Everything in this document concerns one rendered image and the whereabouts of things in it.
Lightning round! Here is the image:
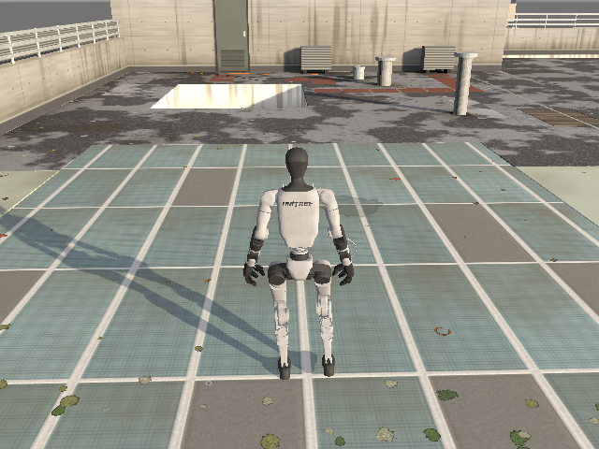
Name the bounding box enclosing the right robot forearm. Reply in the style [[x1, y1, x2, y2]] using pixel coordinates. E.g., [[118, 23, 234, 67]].
[[333, 224, 352, 266]]

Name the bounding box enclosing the right robot upper arm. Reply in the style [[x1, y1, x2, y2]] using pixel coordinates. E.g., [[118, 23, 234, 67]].
[[317, 187, 343, 239]]

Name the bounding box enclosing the left robot forearm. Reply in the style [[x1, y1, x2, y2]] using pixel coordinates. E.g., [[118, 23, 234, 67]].
[[245, 226, 264, 267]]

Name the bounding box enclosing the left robot upper arm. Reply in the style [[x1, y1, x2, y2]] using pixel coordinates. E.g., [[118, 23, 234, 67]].
[[254, 189, 278, 240]]

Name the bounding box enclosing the humanoid robot head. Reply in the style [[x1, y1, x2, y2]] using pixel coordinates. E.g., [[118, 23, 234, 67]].
[[282, 147, 314, 192]]

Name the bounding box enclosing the robot left hand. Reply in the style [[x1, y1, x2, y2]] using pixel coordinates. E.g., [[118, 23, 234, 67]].
[[243, 263, 265, 286]]

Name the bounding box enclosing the robot left foot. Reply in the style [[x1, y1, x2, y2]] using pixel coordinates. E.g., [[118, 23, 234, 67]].
[[278, 357, 291, 380]]

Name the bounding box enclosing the robot right hand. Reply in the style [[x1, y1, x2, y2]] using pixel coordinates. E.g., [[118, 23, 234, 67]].
[[332, 263, 355, 286]]

